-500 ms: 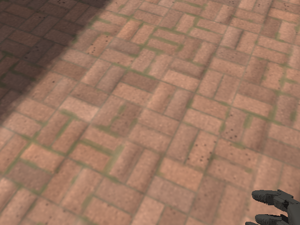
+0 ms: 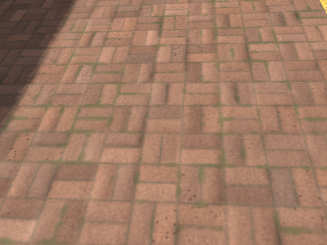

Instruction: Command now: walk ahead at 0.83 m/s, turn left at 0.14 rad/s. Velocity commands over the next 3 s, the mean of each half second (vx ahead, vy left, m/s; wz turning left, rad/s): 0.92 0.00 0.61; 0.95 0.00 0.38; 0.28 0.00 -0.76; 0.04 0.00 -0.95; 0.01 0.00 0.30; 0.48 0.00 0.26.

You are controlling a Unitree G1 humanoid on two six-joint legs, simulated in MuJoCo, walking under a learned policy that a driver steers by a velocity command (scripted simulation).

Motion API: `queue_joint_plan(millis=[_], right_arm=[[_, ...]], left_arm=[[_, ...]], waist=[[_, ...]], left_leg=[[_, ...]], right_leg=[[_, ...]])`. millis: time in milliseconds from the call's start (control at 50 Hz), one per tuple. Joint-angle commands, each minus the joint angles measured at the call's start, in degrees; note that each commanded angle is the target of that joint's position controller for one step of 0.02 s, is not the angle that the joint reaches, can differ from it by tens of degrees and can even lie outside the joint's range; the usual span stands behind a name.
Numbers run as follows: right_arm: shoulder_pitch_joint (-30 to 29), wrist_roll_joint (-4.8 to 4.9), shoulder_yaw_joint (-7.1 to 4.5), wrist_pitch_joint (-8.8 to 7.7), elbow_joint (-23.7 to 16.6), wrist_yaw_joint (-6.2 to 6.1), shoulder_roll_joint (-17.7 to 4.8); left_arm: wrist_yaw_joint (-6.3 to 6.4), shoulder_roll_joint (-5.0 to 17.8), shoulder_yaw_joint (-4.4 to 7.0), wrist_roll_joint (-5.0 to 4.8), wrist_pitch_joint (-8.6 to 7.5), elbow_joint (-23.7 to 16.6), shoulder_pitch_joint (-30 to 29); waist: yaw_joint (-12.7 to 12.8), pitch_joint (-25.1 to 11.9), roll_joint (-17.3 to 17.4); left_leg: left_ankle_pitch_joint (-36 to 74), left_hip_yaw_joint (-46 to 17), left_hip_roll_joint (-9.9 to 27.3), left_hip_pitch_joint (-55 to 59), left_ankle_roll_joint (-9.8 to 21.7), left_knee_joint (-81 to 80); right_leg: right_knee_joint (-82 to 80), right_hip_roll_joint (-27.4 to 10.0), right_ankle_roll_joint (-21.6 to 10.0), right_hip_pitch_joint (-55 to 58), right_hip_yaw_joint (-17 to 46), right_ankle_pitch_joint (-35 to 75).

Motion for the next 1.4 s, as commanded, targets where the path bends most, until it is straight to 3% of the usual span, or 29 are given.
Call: queue_joint_plan(millis=[20,120,160,200,220,240,260,280,320,400,460,580,640,660,680,700,740,800,860,920,980,1020,1040,1060,1080,1100,1180,1300,1400], right_arm=[[-12.91,0.67,-0.19,-1.1,-5.75,0.73,-2.68],[-11.67,0.1,1.11,-1.89,-7.07,1.35,-2.19],[-6.58,0.58,1.32,-1.74,-6.54,0.4,-2.84],[14.15,1.42,-0.23,-2.12,-0.93,-0.46,-7.0],[25.65,0.99,-1.49,-2.64,2.16,-1.01,-9.52],[28.64,0.53,-3.58,-2.13,3.34,-1.98,-15.49],[21.92,1.47,-3.46,-1.91,2.4,-1.8,-15.24],[19.19,1.93,-3.54,-2.24,1.93,-1.74,-13.85],[18.72,1.38,-2.49,-3.01,2.94,-2.47,-8.86],[16.94,2.41,-0.98,-5.4,2.95,-3.07,-6.74],[18.9,2.68,-1.17,-5.95,3.06,-3.38,-6.91],[21.55,3.26,-2.42,-5.83,4.23,-3.91,-10.2],[13.72,1.7,-3.45,-6.75,2.37,-3.58,-14.45],[12.82,0.94,-1.47,-7.4,1.13,-3.56,-6.38],[22.31,4.72,0.86,-7.07,-2.12,-3.62,0.44],[19.39,2.67,0.82,-6.11,-0.13,-4.12,-4.97],[10.79,0.73,0.62,-5.29,-0.6,-2.78,-5.56],[5.46,-0.81,2.12,-4.41,-4.59,-1.06,-1.22],[-1.96,-2.07,3.26,-4.3,-9.67,-0.43,-2.05],[-7.23,-0.64,5.05,-5.44,-11.37,1.3,-1.34],[-3.22,-0.64,4.01,-6.23,-8.79,-0.09,-3.98],[8.57,-2.15,2.56,-7.01,-4.98,-2.15,-6.88],[14.55,1.34,0.45,-7.05,-6.22,-4.11,-11.59],[15.61,-0.28,0.79,-6.13,-6.27,-4.72,-14.09],[13.31,0.21,0.4,-5.19,-7.45,-4.32,-12.9],[8.89,1.23,0.73,-4.91,-7.74,-4.35,-9.56],[-0.76,1.53,1.37,-6.02,-6.3,-3.85,-2.27],[-6.07,2.53,-0.42,-5.41,-3.99,-6.52,-5.3],[-5.71,5.48,-1.94,-4.19,-2.85,-5.77,-8.64]], left_arm=[[0.47,8.59,2.29,0.87,-1.39,-0.47,3.04],[1.75,8.13,1.06,1.39,-2.49,1.82,-2.92],[2.57,10.27,1.12,2.12,-2.57,3.08,-2.29],[3.37,14.04,2.24,3.62,-1.08,2.79,-5.65],[3.29,15.77,2.7,2.74,-0.92,1.76,-9.12],[1.85,8.68,0.8,1.49,-2.08,-1.29,-10.75],[0.27,5.52,-0.36,1.27,-3.9,-3.92,-12.14],[0.24,8.17,-0.48,1.44,-4.91,-5.7,-17.19],[0.16,8.48,-1.16,1.94,-5.72,-6.18,-19.51],[-0.16,5.96,-2.6,4.24,-1.82,-8.46,-22.02],[-1.3,4.27,-3.89,2.99,-1.62,-13.87,-34.66],[-0.57,5.62,-3.48,1.48,-2.07,-15.29,-36.57],[2.32,14.49,0.69,0.45,-2.36,-8.54,-10.53],[3.68,17.73,2.18,2.19,-2.48,-5.89,1.33],[2.99,21.46,2.99,3.91,-2.45,-6.03,-3.3],[2.05,15.82,3.09,2.83,-2.02,-6.79,-9.18],[1.22,7.71,1.29,2.52,-2.22,-4.86,-13.47],[0.73,5.59,0.43,1.61,-3.51,1.77,-7.78],[0.65,7.68,0.81,-0.06,-4.21,3.42,-8.0],[0.23,11.28,2.1,0.04,-3.94,2.66,-10.9],[-0.66,14.37,2.99,-1.02,-3.81,5.15,-5.78],[-0.37,15.47,3.3,-2.09,-3.55,5.97,-4.54],[0.56,10.87,1.83,-3.25,-3.78,2.05,-7.18],[1.24,3.6,0.02,-1.95,-3.22,2.76,2.69],[1.83,7.55,0.88,-3.65,-2.76,1.63,4.9],[2.56,9.66,1.79,-4.41,-1.94,0.42,-0.12],[3.36,5.09,2.43,-3.0,2.29,-1.06,-2.31],[0.52,2.88,2.06,-1.8,2.84,-7.06,-12.28],[-2.07,9.11,4.45,-1.69,4.69,-9.71,-13.34]], waist=[[2.88,9.75,-7.13],[-0.51,11.55,-6.79],[-2.97,5.16,-9.83],[-12.56,-5.37,-12.38],[-18.84,-8.44,-9.4],[-16.55,-8.6,4.37],[-10.42,-8.21,12.69],[-10.53,-3.53,5.69],[-6.81,2.03,-5.9],[-2.12,7.89,-4.71],[-5.79,11.3,-2.52],[-8.18,2.22,1.13],[6.62,-11.87,2.03],[9.28,-17.95,-6.68],[0.29,-26.25,-26.65],[1.0,-20.61,-16.7],[0.38,-6.12,-3.87],[-2.57,0.7,-6.78],[-5.42,5.54,-6.6],[-5.71,8.01,-5.12],[-6.23,4.35,-3.72],[-11.78,-2.85,-4.8],[-16.33,-11.3,-2.65],[-10.03,-23.22,13.14],[-9.37,-26.88,14.69],[-8.21,-17.8,9.08],[-1.1,-4.36,5.49],[-1.23,-2.24,3.24],[0.08,-2.05,2.58]], left_leg=[[0.87,-0.66,-2.1,-13.52,1.78,-3.38],[0.31,5.53,-4.23,-3.08,7.91,-14.07],[-3.36,10.4,-8.9,8.29,11.05,-13.98],[-11.37,9.31,-13.25,24.38,13.49,-12.86],[-14.53,2.9,-12.07,38.8,15.19,-17.88],[-34.5,-21.73,0.43,52.13,21.7,-23.25],[-39.81,-54.14,8.76,55.55,27.72,-37.47],[-34.67,-54.56,9.0,52.69,25.86,-41.27],[-23.27,-41.72,6.11,40.33,22.28,-42.64],[-10.34,-28.12,-1.07,24.01,21.15,-44.99],[2.69,-23.79,-4.55,17.47,18.36,-47.75],[36.19,-24.11,-3.61,32.08,11.81,-37.82],[38.6,-24.56,-4.9,27.64,8.89,-7.56],[5.76,-19.52,-7.78,19.03,9.44,11.78],[-25.27,-12.4,-12.52,4.27,7.34,27.8],[-17.75,-11.03,-6.83,-1.3,8.72,28.45],[-11.38,-9.46,-3.24,-0.46,8.31,23.3],[-15.57,-11.54,-2.38,-0.45,7.72,17.93],[-13.75,-8.07,1.19,-5.33,5.54,6.14],[-0.45,-1.62,-1.27,15.83,3.44,-14.52],[6.34,0.08,-5.49,27.83,3.76,-20.2],[11.48,-1.34,-4.4,43.16,4.95,-25.26],[21.74,-14.31,8.18,58.29,6.98,-21.91],[46.35,-28.02,24.71,67.52,11.75,-17.41],[40.9,-35.41,25.46,64.46,16.51,-23.6],[38.07,-27.3,23.03,56.94,16.27,-25.83],[32.45,-7.89,15.26,34.37,13.13,-34.24],[28.01,6.88,11.94,30.71,11.38,-37.57],[33.09,9.89,13.33,34.89,8.32,-26.48]], right_leg=[[-9.93,-12.68,-4.49,4.37,4.1,-0.06],[-10.65,-13.31,-1.62,3.59,-8.03,31.25],[-0.27,-14.55,0.3,6.7,-11.06,73.63],[25.2,-15.19,0.9,7.72,-11.96,90.37],[44.59,-13.37,0.93,-3.26,-12.33,82.42],[68.92,-3.55,2.95,-27.88,-10.39,37.82],[79.5,6.26,3.43,-45.89,-0.43,-3.31],[79.45,2.2,2.03,-50.28,5.19,0.63],[68.94,-3.26,1.71,-45.93,4.26,4.29],[56.15,-7.31,6.14,-42.46,0.39,0.45],[38.17,-6.24,8.1,-38.95,-4.64,13.23],[17.71,0.16,5.43,-23.93,-4.98,24.01],[18.5,-2.28,4.01,5.65,-0.72,11.31],[19.72,-14.29,2.03,17.43,9.48,-5.65],[9.06,-31.0,-5.93,26.08,44.43,-11.14],[5.54,-26.09,-6.93,19.19,45.56,-22.47],[3.91,-20.43,-5.76,2.46,28.55,-11.54],[1.89,-15.61,-6.06,-7.39,19.44,2.45],[-3.73,-14.71,-7.52,-11.7,16.19,4.58],[-9.57,-9.5,-5.63,-27.29,7.38,14.5],[-0.6,-9.39,-2.85,-20.27,5.65,42.62],[20.78,-4.56,0.9,-20.45,3.92,47.12],[36.08,-2.67,4.52,-31.43,5.9,23.5],[57.88,1.34,6.4,-38.54,4.62,-19.86],[66.16,0.97,7.55,-41.23,7.03,-18.68],[66.79,-2.45,8.41,-45.64,3.63,-15.01],[62.3,-8.07,9.54,-40.98,-0.53,-4.4],[33.97,-7.19,6.8,-33.15,-5.05,16.0],[25.74,-2.88,1.08,-25.88,-9.46,12.15]])
Next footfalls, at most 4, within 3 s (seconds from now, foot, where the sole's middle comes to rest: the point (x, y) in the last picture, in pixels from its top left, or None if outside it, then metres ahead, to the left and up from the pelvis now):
0.22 left None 0.34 0.09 -0.78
0.66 right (178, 179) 0.84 0.09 -0.78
1.04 left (100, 151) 1.00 0.49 -0.78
1.44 right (133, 114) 1.26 0.35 -0.78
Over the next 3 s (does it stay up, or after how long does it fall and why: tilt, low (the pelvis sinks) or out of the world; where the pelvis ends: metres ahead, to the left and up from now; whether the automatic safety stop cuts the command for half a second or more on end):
stays up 1.33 0.52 0.00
